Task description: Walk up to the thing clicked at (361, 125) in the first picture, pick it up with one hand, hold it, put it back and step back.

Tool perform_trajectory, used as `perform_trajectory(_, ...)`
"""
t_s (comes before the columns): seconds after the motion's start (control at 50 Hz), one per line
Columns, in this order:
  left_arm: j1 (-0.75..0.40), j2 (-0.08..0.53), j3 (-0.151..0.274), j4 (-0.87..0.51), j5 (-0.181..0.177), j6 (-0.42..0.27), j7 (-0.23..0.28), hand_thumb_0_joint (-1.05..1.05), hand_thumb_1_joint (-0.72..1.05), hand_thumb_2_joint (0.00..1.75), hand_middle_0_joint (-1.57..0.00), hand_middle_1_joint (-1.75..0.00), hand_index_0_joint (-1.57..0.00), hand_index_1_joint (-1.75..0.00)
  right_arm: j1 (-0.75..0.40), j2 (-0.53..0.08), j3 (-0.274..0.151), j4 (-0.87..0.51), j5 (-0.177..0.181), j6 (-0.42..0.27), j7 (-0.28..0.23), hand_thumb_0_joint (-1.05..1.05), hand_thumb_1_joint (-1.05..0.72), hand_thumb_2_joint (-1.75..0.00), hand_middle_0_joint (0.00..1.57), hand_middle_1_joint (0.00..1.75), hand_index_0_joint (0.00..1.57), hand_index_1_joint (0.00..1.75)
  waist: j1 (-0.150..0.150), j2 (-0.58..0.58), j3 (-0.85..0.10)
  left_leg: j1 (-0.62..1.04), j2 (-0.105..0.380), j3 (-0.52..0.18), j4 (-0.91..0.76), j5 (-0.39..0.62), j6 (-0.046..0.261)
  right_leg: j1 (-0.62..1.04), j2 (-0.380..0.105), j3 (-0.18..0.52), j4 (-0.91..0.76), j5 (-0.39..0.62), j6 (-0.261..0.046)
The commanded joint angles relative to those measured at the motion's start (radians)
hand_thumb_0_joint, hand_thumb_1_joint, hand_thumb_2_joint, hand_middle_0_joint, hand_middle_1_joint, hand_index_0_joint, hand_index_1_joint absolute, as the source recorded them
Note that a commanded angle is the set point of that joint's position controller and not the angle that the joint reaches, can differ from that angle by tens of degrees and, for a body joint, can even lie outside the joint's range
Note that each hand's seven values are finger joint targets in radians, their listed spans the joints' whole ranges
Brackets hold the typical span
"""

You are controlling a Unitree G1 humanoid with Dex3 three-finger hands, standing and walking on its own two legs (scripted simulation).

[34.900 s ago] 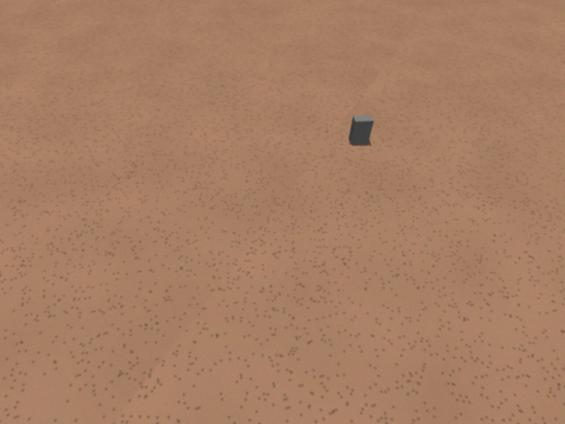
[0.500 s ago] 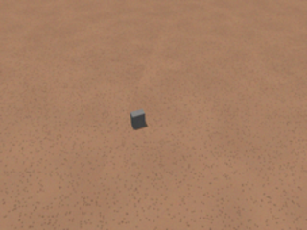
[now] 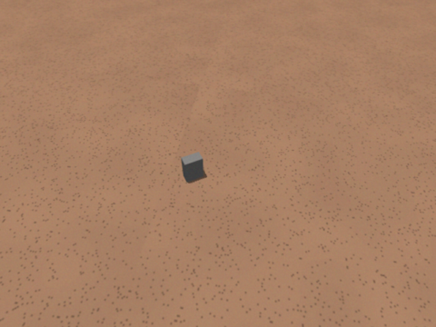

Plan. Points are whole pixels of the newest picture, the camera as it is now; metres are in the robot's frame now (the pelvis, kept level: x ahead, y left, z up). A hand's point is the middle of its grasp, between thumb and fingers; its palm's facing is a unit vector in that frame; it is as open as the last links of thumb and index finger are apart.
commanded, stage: step back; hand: left
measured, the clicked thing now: (192, 167) +0.98 +0.13 -0.69
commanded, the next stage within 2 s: stand in 0.08 s
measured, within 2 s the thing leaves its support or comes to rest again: neither
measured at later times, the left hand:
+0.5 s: hand out of the picture +0.09 +0.24 -0.14, palm faces -0.02 -0.95 -0.32, open 7.4 cm
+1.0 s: hand out of the picture +0.04 +0.24 -0.14, palm faces -0.01 -0.94 -0.35, open 7.4 cm
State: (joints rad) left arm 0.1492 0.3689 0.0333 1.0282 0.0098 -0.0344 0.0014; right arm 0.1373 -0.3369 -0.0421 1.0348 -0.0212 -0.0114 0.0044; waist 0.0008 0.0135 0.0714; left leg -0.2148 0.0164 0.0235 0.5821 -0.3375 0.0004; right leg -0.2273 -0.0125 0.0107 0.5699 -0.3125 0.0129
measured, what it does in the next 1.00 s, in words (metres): stands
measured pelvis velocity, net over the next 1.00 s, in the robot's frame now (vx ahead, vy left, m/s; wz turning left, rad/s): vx -0.01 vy -0.01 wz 0.01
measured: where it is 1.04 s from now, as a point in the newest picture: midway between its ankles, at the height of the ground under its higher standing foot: outside the picture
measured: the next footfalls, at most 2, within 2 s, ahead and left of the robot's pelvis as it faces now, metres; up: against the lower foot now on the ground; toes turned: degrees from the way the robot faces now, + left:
none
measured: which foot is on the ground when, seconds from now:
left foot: down 0.00-1.00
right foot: down 0.00-1.00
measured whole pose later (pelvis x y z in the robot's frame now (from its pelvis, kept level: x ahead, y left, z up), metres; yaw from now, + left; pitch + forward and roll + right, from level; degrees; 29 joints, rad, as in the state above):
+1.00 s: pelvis -0.01 -0.01 +0.02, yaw +1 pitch -2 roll +0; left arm 0.12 0.35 0.00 1.16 0.01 -0.02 -0.01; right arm 0.10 -0.34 0.00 1.15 -0.02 -0.01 0.01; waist 0.00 0.01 0.06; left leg -0.11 0.02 0.01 0.32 -0.17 -0.01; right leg -0.12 -0.01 -0.01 0.31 -0.16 0.01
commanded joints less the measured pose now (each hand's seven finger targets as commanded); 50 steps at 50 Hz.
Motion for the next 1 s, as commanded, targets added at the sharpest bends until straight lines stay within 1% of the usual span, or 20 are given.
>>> perform_trajectory(0.0,-0.063,0.204,0.045,-0.065,0.002,-0.018,0.018,0.0,0.9,0.9,-0.2,-0.3,-0.2,-0.3,-0.024,-0.232,-0.047,-0.04,0.011,-0.031,-0.015,0.0,-0.9,-0.9,0.2,0.3,0.2,0.3,-0.001,-0.041,-0.158,0.071,0.126,-0.095,-0.092,0.503,0.066,0.091,-0.084,0.058,-0.028,0.448,-0.06)
perform_trajectory(0.04,-0.06,0.209,0.046,-0.055,0.0,-0.016,0.02,0.0,0.9,0.9,-0.2,-0.3,-0.2,-0.3,-0.045,-0.223,-0.043,-0.036,0.015,-0.028,-0.018,0.0,-0.9,-0.9,0.2,0.3,0.2,0.3,0.009,-0.031,-0.167,0.059,0.113,-0.072,-0.075,0.551,0.055,0.13,-0.09,0.063,-0.029,0.49,-0.062)
perform_trajectory(0.06,-0.055,0.179,0.025,-0.03,-0.014,-0.01,0.017,0.0,0.9,0.9,-0.2,-0.3,-0.2,-0.3,-0.043,-0.231,-0.032,-0.027,0.016,-0.031,-0.02,0.0,-0.9,-0.9,0.2,0.3,0.2,0.3,0.005,-0.039,-0.149,0.079,0.121,-0.113,-0.129,0.586,0.052,0.125,-0.104,0.073,-0.071,0.541,-0.05)
perform_trajectory(0.1,-0.076,0.181,0.023,-0.029,-0.014,-0.003,0.018,0.0,0.9,0.9,-0.2,-0.3,-0.2,-0.3,-0.061,-0.239,-0.03,-0.018,0.016,-0.032,-0.023,0.0,-0.9,-0.9,0.2,0.3,0.2,0.3,0.005,-0.016,-0.145,0.107,0.123,-0.11,-0.157,0.613,0.043,0.133,-0.097,0.066,-0.091,0.53,-0.041)
perform_trajectory(0.14,-0.099,0.182,0.02,-0.018,-0.013,0.001,0.018,0.0,0.9,0.9,-0.2,-0.3,-0.2,-0.3,-0.08,-0.23,-0.025,-0.01,0.018,-0.03,-0.021,0.0,-0.9,-0.9,0.2,0.3,0.2,0.3,0.005,-0.004,-0.154,0.118,0.122,-0.106,-0.176,0.588,0.035,0.169,-0.104,0.064,-0.121,0.505,-0.038)
perform_trajectory(0.18,-0.118,0.184,0.016,-0.007,-0.011,0.003,0.015,0.0,0.9,0.9,-0.2,-0.3,-0.2,-0.3,-0.099,-0.215,-0.017,-0.006,0.02,-0.026,-0.017,0.0,-0.9,-0.9,0.2,0.3,0.2,0.3,0.002,-0.009,-0.139,0.119,0.117,-0.104,-0.217,0.498,0.028,0.169,-0.104,0.066,-0.167,0.444,-0.031)
perform_trajectory(0.24,-0.134,0.187,0.015,0.009,-0.007,0.002,0.013,0.0,0.9,0.9,-0.2,-0.3,-0.2,-0.3,-0.117,-0.209,-0.014,0.003,0.018,-0.026,-0.015,0.0,-0.9,-0.9,0.2,0.3,0.2,0.3,-0.001,-0.004,-0.135,0.138,0.112,-0.095,-0.253,0.441,0.019,0.171,-0.109,0.07,-0.209,0.41,-0.03)
perform_trajectory(0.28,-0.142,0.184,0.012,0.015,-0.005,-0.003,0.012,0.0,0.9,0.9,-0.2,-0.3,-0.2,-0.3,-0.124,-0.213,-0.015,0.01,0.018,-0.026,-0.013,0.0,-0.9,-0.9,0.2,0.3,0.2,0.3,-0.002,0.003,-0.159,0.158,0.121,-0.094,-0.255,0.47,0.02,0.195,-0.115,0.067,-0.221,0.438,-0.027)
perform_trajectory(0.34,-0.151,0.187,0.011,0.03,-0.005,-0.005,0.01,0.0,0.9,0.9,-0.2,-0.3,-0.2,-0.3,-0.132,-0.213,-0.011,0.021,0.016,-0.026,-0.011,0.0,-0.9,-0.9,0.2,0.3,0.2,0.3,-0.003,0.007,-0.126,0.135,0.119,-0.095,-0.291,0.385,0.014,0.186,-0.115,0.073,-0.252,0.366,-0.022)
perform_trajectory(0.36,-0.149,0.186,0.01,0.032,-0.003,-0.006,0.009,0.0,0.9,0.9,-0.2,-0.3,-0.2,-0.3,-0.136,-0.213,-0.012,0.02,0.014,-0.027,-0.01,0.0,-0.9,-0.9,0.2,0.3,0.2,0.3,-0.002,0.014,-0.144,0.15,0.12,-0.092,-0.287,0.406,0.014,0.191,-0.12,0.072,-0.252,0.388,-0.024)
perform_trajectory(0.42,-0.155,0.185,0.009,0.041,-0.001,-0.004,0.007,0.0,0.9,0.9,-0.2,-0.3,-0.2,-0.3,-0.141,-0.209,-0.008,0.028,0.014,-0.026,-0.01,0.0,-0.9,-0.9,0.2,0.3,0.2,0.3,-0.002,0.009,-0.121,0.125,0.118,-0.094,-0.31,0.335,0.011,0.184,-0.118,0.074,-0.275,0.327,-0.025)
perform_trajectory(0.46,-0.139,0.186,0.008,0.051,0.0,-0.006,0.006,0.0,0.9,0.9,-0.2,-0.3,-0.2,-0.3,-0.146,-0.216,-0.011,0.03,0.016,-0.027,-0.009,0.0,-0.9,-0.9,0.2,0.3,0.2,0.3,0.0,0.007,-0.125,0.148,0.119,-0.097,-0.309,0.343,0.013,0.17,-0.119,0.072,-0.282,0.338,-0.025)
perform_trajectory(0.5,-0.139,0.189,0.008,0.056,0.0,-0.008,0.006,0.0,0.9,0.9,-0.2,-0.3,-0.2,-0.3,-0.131,-0.211,-0.007,0.035,0.016,-0.026,-0.008,0.0,-0.9,-0.9,0.2,0.3,0.2,0.3,-0.007,-0.009,-0.109,0.138,0.117,-0.097,-0.316,0.294,0.013,0.156,-0.118,0.075,-0.297,0.299,-0.022)
perform_trajectory(0.52,-0.14,0.191,0.008,0.056,0.001,-0.009,0.006,0.0,0.9,0.9,-0.2,-0.3,-0.2,-0.3,-0.132,-0.211,-0.008,0.037,0.014,-0.026,-0.007,0.0,-0.9,-0.9,0.2,0.3,0.2,0.3,-0.008,-0.012,-0.116,0.151,0.12,-0.098,-0.314,0.303,0.014,0.154,-0.121,0.077,-0.295,0.307,-0.024)
perform_trajectory(0.56,-0.131,0.185,0.005,0.061,0.0,-0.006,0.004,0.0,0.9,0.9,-0.2,-0.3,-0.2,-0.3,-0.133,-0.217,-0.006,0.04,0.014,-0.024,-0.006,0.0,-0.9,-0.9,0.2,0.3,0.2,0.3,-0.006,-0.003,-0.086,0.125,0.114,-0.101,-0.331,0.223,0.01,0.127,-0.117,0.081,-0.315,0.237,-0.021)
perform_trajectory(0.72,-0.099,0.193,0.005,0.07,-0.002,-0.007,0.004,0.0,0.9,0.9,-0.2,-0.3,-0.2,-0.3,-0.11,-0.216,-0.004,0.049,0.012,-0.023,-0.004,0.0,-0.9,-0.9,0.2,0.3,0.2,0.3,-0.005,-0.02,-0.097,0.129,0.116,-0.103,-0.324,0.208,0.017,0.114,-0.121,0.088,-0.319,0.226,-0.026)
perform_trajectory(0.78,-0.089,0.19,0.001,0.07,0.0,-0.006,0.003,0.0,0.9,0.9,-0.2,-0.3,-0.2,-0.3,-0.106,-0.222,-0.003,0.054,0.012,-0.021,-0.002,0.0,-0.9,-0.9,0.2,0.3,0.2,0.3,-0.002,-0.018,-0.076,0.116,0.115,-0.11,-0.33,0.158,0.017,0.091,-0.114,0.086,-0.33,0.167,-0.021)
perform_trajectory(0.86,-0.087,0.199,0.004,0.07,0.001,-0.007,0.005,0.0,0.9,0.9,-0.2,-0.3,-0.2,-0.3,-0.09,-0.217,-0.001,0.052,0.01,-0.018,-0.001,0.0,-0.9,-0.9,0.2,0.3,0.2,0.3,-0.006,-0.027,-0.077,0.1,0.112,-0.113,-0.325,0.157,0.019,0.093,-0.118,0.091,-0.331,0.151,-0.023)
perform_trajectory(0.92,-0.083,0.199,0.004,0.067,-0.001,-0.006,0.003,0.0,0.9,0.9,-0.2,-0.3,-0.2,-0.3,-0.082,-0.217,0.003,0.054,0.009,-0.022,-0.002,0.0,-0.9,-0.9,0.2,0.3,0.2,0.3,-0.004,-0.014,-0.091,0.099,0.117,-0.113,-0.328,0.214,0.017,0.118,-0.119,0.084,-0.31,0.227,-0.026)
perform_trajectory(0.98,-0.08,0.197,0.003,0.065,-0.003,-0.008,0.004,0.0,0.9,0.9,-0.2,-0.3,-0.2,-0.3,-0.083,-0.224,0.003,0.054,0.011,-0.023,-0.004,0.0,-0.9,-0.9,0.2,0.3,0.2,0.3,-0.001,-0.008,-0.108,0.116,0.119,-0.11,-0.313,0.252,0.019,0.127,-0.122,0.085,-0.306,0.262,-0.026)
